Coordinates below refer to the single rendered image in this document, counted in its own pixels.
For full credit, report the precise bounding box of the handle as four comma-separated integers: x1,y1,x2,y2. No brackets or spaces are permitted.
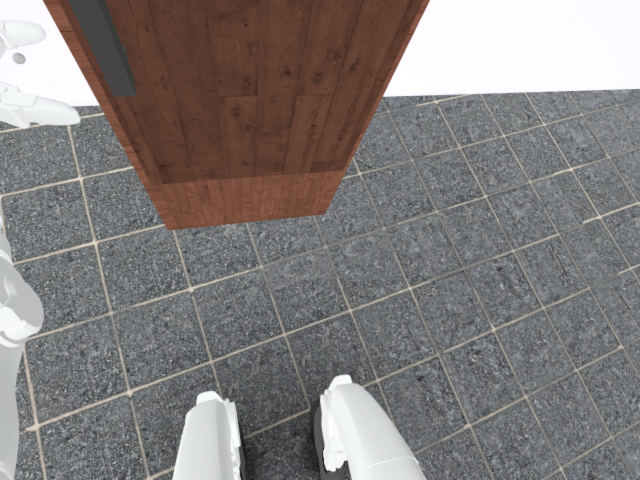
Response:
68,0,136,97

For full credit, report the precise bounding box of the robot left upper arm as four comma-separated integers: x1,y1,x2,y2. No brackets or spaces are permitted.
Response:
0,256,44,480

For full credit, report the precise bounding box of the cupboard door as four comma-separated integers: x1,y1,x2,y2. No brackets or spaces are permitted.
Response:
58,0,423,185

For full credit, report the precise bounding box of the robot left hand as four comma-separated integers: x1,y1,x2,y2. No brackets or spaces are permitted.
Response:
0,19,81,129

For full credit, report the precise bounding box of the right robot thigh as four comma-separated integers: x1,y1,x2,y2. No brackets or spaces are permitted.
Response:
320,383,426,480

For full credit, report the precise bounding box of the robot right foot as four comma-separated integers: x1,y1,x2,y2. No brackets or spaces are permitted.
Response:
309,399,344,480

